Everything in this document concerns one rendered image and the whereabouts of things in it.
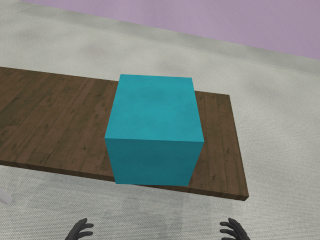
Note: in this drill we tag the carton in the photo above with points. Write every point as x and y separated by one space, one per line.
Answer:
154 134

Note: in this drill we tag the table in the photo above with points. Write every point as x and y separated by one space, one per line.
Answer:
57 123

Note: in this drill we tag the robot right hand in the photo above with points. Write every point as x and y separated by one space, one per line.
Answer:
238 232

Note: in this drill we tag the robot left hand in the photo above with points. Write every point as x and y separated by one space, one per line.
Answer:
75 233

